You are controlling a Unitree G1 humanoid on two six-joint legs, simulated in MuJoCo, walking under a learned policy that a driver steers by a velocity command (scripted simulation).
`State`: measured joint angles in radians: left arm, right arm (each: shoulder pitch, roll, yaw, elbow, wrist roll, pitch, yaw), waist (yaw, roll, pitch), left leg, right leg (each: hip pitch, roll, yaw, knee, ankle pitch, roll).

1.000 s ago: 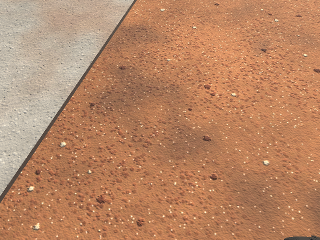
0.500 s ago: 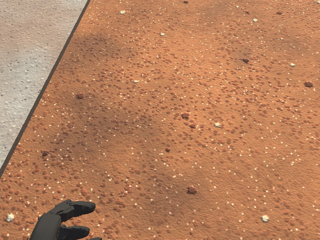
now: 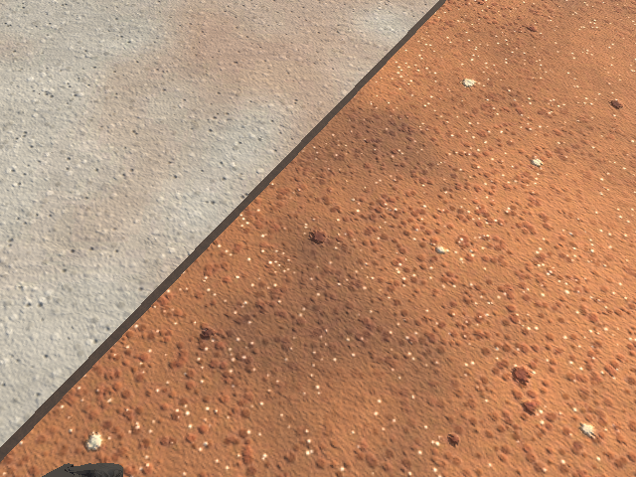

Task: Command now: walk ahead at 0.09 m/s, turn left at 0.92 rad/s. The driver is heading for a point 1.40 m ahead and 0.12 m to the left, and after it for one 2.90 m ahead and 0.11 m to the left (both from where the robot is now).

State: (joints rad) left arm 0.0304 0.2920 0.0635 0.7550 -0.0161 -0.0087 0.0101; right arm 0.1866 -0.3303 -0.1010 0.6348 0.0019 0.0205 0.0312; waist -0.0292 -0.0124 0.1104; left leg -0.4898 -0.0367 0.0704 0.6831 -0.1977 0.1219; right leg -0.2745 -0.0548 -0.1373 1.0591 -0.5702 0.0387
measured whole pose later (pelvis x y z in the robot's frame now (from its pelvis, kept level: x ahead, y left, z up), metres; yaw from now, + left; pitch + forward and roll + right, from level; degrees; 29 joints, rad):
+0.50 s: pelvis +0.10 -0.07 +0.02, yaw +23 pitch +0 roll +0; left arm 0.15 0.29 0.07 0.75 0.02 -0.01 0.01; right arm 0.12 -0.33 -0.07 0.55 0.00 0.05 -0.02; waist 0.03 0.04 0.04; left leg -0.47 -0.17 -0.21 0.99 -0.49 -0.03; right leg -0.31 0.03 0.06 0.52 -0.22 -0.01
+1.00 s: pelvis +0.09 -0.04 +0.02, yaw +25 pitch -1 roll -1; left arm 0.18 0.25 0.04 0.81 0.01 -0.01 0.02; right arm 0.23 -0.21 -0.02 0.71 -0.02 0.00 -0.01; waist 0.02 -0.01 0.02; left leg -0.18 -0.03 -0.07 0.54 -0.34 0.01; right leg -0.26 -0.02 0.05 0.51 -0.23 0.04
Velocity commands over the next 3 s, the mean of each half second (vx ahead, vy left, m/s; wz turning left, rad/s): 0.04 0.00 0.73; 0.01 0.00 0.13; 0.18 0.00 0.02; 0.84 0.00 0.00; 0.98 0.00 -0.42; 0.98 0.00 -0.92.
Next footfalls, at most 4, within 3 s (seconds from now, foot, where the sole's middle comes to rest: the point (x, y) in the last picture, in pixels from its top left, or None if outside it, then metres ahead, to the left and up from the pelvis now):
0.40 right None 0.21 -0.15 -0.75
0.74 left None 0.05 0.06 -0.75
1.54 right None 0.29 -0.13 -0.75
2.02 left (201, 388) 0.61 0.23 -0.75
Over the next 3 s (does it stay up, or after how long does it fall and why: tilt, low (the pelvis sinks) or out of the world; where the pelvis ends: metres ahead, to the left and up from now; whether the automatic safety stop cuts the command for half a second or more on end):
stays up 1.34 0.35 0.01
